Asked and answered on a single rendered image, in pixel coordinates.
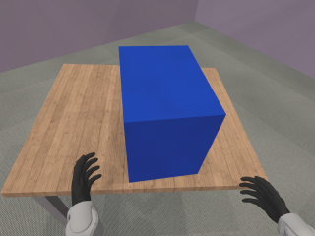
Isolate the robot right hand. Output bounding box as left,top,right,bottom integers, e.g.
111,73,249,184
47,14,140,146
239,176,290,224

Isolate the carton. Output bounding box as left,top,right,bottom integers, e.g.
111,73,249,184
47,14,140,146
118,45,226,183

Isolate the robot left forearm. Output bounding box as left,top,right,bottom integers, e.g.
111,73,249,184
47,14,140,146
65,201,104,236

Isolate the robot right forearm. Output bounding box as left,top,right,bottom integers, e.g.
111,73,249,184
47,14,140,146
278,213,315,236

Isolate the table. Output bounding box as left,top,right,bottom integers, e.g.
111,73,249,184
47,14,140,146
0,64,269,227

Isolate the robot left hand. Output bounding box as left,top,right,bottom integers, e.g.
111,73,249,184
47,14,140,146
71,152,102,206

